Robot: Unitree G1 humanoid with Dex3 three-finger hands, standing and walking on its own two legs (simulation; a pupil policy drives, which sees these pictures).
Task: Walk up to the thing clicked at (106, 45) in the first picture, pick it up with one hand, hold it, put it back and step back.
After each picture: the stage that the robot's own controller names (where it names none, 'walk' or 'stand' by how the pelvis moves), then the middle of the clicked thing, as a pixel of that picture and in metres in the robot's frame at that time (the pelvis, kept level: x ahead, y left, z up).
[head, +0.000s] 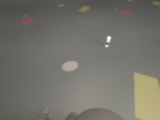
stand; (107, 42) +1.69 -0.39 -0.65
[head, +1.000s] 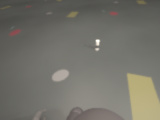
walk; (97, 45) +1.60 -0.03 -0.63
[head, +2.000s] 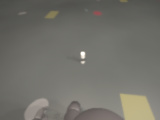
walk; (82, 58) +1.07 +0.19 -0.64
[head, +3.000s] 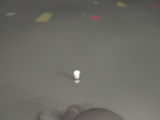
walk; (76, 77) +0.65 +0.18 -0.63
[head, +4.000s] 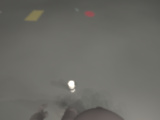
stand; (71, 86) +0.45 +0.20 -0.63
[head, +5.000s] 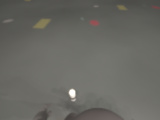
stand; (72, 95) +0.39 +0.20 -0.65
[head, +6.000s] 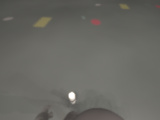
stand; (72, 98) +0.34 +0.19 -0.65
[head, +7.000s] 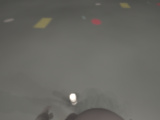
stand; (73, 99) +0.33 +0.19 -0.66
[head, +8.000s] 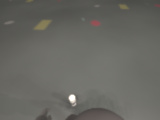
stand; (72, 100) +0.33 +0.20 -0.66
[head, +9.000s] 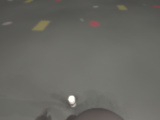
stand; (72, 101) +0.32 +0.20 -0.66
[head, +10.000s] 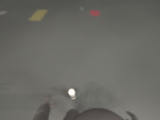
go down; (72, 94) +0.33 +0.20 -0.65
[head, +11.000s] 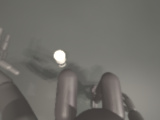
go down; (61, 60) +0.41 +0.23 -0.23
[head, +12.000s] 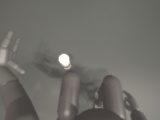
close in; (65, 62) +0.40 +0.22 -0.26
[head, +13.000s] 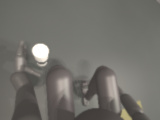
close in; (41, 57) +0.39 +0.27 -0.16
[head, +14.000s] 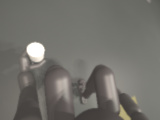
close; (36, 56) +0.39 +0.27 -0.15
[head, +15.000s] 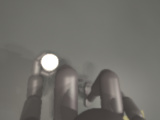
lift; (49, 65) +0.31 +0.26 -0.12
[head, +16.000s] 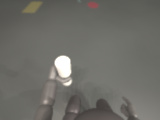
lift; (65, 73) +0.31 +0.17 +0.05
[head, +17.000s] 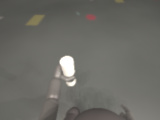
hold; (69, 73) +0.32 +0.15 +0.04
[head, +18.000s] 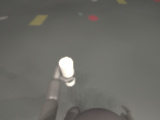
hold; (68, 73) +0.32 +0.16 +0.04
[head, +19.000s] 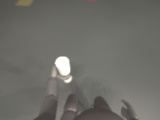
crouch; (65, 71) +0.34 +0.17 -0.02
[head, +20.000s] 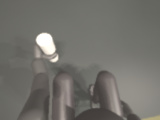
lower; (50, 50) +0.45 +0.24 -0.07
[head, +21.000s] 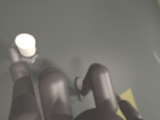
lower; (28, 51) +0.43 +0.28 -0.16
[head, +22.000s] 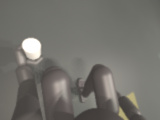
lower; (33, 54) +0.40 +0.27 -0.16
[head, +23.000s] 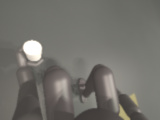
lower; (34, 56) +0.39 +0.28 -0.16
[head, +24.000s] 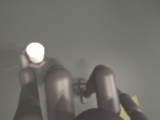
lower; (36, 57) +0.38 +0.27 -0.16
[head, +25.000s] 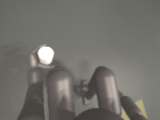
open; (45, 59) +0.38 +0.24 -0.16
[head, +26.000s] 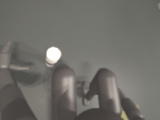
stand; (51, 58) +0.38 +0.23 -0.18
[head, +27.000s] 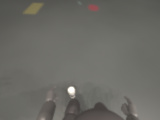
stand; (72, 92) +0.33 +0.17 -0.55
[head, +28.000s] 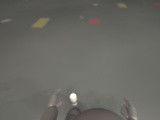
stand; (73, 99) +0.34 +0.17 -0.60
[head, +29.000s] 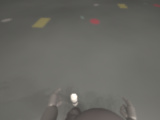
stand; (74, 100) +0.33 +0.16 -0.60
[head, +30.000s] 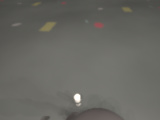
stand; (77, 100) +0.36 +0.15 -0.65
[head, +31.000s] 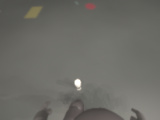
walk; (78, 85) +0.42 +0.15 -0.63
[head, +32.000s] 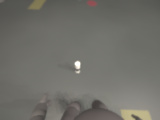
walk; (77, 67) +0.69 +0.16 -0.63
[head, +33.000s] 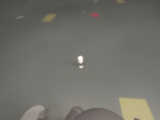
stand; (80, 62) +0.97 +0.23 -0.64
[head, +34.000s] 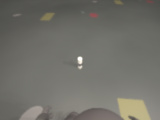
stand; (79, 63) +0.97 +0.20 -0.66
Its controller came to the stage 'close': yes
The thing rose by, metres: 0.68
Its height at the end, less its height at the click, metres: +0.00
